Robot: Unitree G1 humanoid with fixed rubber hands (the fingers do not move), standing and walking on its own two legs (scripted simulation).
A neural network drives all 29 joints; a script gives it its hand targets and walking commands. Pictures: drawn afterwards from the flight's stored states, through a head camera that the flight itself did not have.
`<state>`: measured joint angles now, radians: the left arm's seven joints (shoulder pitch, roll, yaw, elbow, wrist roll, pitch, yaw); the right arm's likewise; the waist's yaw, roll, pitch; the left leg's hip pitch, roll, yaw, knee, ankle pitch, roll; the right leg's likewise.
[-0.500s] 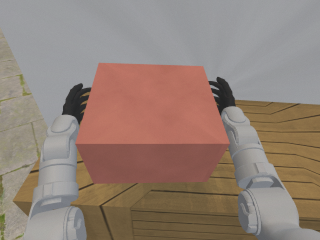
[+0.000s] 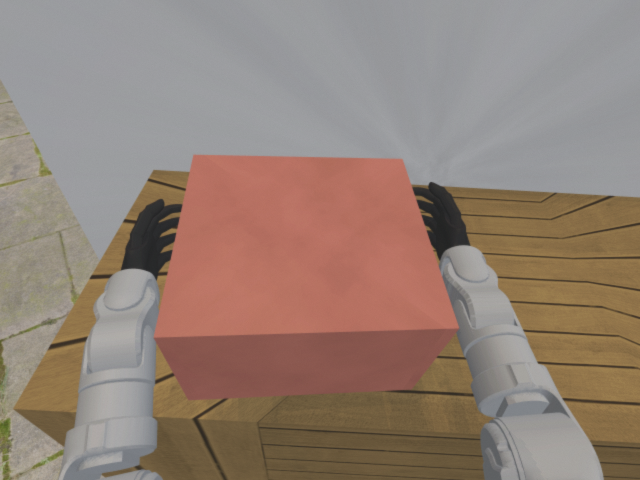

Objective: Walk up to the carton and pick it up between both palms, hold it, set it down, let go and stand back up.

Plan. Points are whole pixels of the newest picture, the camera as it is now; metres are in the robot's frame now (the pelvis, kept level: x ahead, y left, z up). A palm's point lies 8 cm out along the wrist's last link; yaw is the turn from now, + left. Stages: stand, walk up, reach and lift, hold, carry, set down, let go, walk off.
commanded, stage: set down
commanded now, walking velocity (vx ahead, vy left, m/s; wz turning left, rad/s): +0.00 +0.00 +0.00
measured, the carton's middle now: (302, 271) +0.36 +0.02 +0.08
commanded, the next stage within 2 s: none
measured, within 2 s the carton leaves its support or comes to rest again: rests again in 1.86 s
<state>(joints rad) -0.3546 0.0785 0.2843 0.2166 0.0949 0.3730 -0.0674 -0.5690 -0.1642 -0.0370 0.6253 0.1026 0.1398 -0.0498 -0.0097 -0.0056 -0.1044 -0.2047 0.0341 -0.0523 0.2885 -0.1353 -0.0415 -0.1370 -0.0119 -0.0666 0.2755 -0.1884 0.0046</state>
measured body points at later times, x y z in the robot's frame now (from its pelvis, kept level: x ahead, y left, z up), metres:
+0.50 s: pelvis +0.00 +0.00 +0.00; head +0.01 +0.00 +0.45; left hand +0.35 +0.21 +0.10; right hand +0.41 -0.18 +0.11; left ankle +0.01 +0.15 -0.75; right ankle -0.03 -0.11 -0.75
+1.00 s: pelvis +0.02 +0.00 +0.00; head +0.04 +0.00 +0.45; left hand +0.37 +0.20 +0.07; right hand +0.43 -0.18 +0.08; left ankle +0.01 +0.15 -0.75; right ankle -0.03 -0.11 -0.75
